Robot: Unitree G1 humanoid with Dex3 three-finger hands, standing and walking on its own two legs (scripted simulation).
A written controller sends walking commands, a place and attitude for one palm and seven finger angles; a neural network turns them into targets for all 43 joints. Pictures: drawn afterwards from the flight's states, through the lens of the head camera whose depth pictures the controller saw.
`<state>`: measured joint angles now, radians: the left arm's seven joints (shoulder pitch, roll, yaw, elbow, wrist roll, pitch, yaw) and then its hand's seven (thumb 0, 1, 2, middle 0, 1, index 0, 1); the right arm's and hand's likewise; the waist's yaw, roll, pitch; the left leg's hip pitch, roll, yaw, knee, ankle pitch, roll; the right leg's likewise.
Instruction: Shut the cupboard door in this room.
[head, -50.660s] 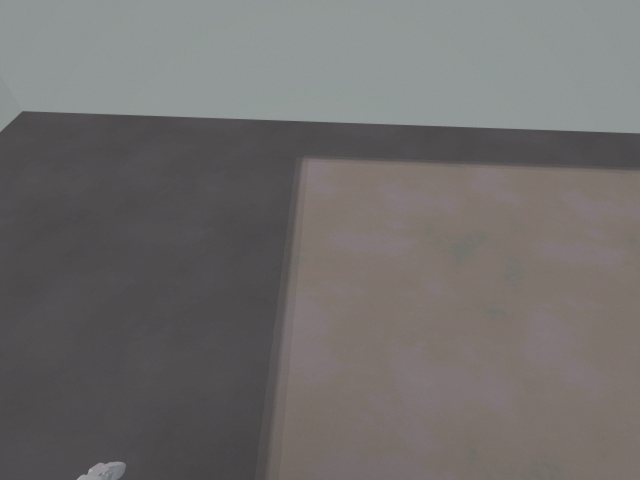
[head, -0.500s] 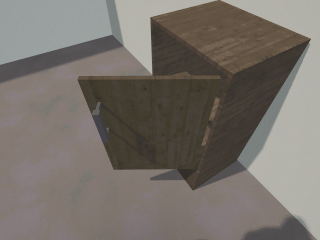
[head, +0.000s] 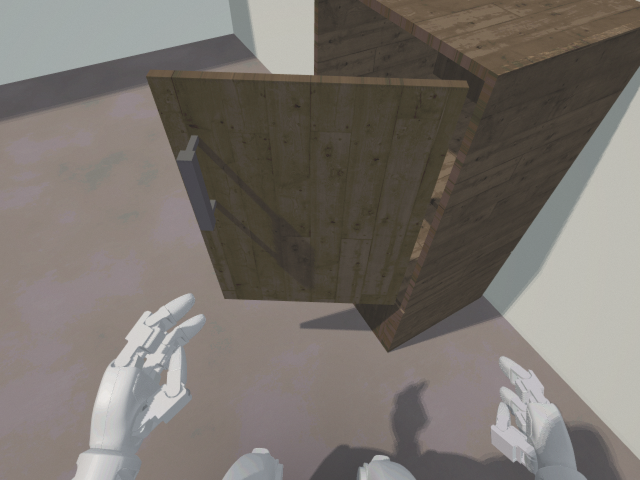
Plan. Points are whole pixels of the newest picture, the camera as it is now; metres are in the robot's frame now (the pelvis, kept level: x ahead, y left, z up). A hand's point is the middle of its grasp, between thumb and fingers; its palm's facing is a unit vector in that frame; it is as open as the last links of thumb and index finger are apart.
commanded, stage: raise the hand and make a fist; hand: left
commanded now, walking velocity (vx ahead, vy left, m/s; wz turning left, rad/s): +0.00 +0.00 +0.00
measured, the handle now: (201, 185) +0.54 +0.23 +0.03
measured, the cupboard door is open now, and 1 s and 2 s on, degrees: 58 58 58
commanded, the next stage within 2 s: bring the fist close to the handle in 1.60 s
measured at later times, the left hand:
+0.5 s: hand (154, 408) +0.20 +0.20 +0.02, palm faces +0.04 -1.00 -0.04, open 4.3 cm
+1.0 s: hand (138, 394) +0.21 +0.22 +0.02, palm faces +0.02 -1.00 -0.04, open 3.1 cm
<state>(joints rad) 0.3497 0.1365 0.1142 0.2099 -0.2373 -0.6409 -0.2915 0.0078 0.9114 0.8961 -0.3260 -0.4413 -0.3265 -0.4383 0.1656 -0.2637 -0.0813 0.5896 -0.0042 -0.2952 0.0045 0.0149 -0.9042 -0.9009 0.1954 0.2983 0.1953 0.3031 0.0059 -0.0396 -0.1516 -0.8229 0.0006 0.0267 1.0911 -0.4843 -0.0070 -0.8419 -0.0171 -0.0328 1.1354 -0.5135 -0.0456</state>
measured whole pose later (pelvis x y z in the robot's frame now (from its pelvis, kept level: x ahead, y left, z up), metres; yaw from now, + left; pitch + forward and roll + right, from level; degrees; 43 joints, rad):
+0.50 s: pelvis -0.02 +0.03 -0.03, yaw +0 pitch +16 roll -3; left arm 0.44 0.21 0.08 -0.09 -0.23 -0.35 -0.14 0.02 0.90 0.90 -0.78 -0.93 -0.78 -0.93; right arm 0.29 -0.19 0.03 0.52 0.01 -0.19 -0.05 0.02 -0.90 -0.90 0.20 0.30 0.20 0.30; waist 0.00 0.04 -0.15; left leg -1.03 0.01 -0.02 1.27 -0.53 0.02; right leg -0.99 -0.01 -0.08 1.22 -0.51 -0.01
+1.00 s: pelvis +0.00 +0.04 -0.02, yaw +0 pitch +17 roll -4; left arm 0.43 0.23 0.10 -0.09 -0.24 -0.38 -0.20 0.02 0.90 0.90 -1.22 -1.42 -1.22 -1.42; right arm 0.21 -0.22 0.03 0.44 0.00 -0.15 -0.04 0.02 -0.90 -0.90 0.20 0.30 0.20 0.30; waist 0.02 0.03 -0.17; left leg -1.01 0.01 -0.03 1.27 -0.56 0.03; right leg -0.95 -0.01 -0.09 1.20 -0.54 0.00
